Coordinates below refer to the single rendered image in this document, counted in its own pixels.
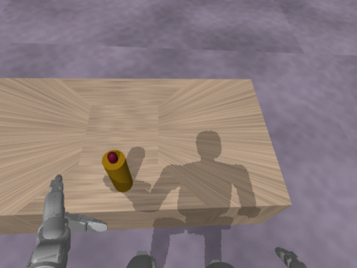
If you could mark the right robot hand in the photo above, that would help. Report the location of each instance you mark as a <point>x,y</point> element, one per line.
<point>289,258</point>

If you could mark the left robot arm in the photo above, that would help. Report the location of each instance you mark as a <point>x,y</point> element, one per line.
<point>52,244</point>

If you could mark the left robot hand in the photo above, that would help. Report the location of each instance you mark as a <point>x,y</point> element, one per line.
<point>54,207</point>

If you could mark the bottle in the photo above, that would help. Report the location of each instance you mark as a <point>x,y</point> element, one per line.
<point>115,164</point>

